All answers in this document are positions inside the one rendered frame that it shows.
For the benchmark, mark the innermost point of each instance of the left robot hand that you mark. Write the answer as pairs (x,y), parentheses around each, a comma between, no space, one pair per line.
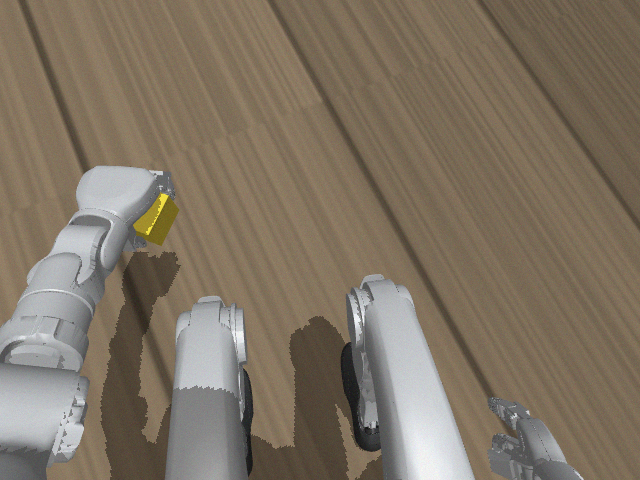
(126,192)

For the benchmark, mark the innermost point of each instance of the right robot arm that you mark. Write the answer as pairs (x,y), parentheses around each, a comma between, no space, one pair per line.
(555,470)

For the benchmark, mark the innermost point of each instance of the right robot hand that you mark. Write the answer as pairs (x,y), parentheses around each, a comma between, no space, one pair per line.
(514,458)

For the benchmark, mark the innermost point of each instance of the right robot foot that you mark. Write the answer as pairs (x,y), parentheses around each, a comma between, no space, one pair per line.
(367,438)

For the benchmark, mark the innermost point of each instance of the left robot arm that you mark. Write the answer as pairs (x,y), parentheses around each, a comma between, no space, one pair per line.
(44,344)

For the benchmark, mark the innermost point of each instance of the cube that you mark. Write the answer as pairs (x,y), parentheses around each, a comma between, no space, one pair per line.
(155,224)

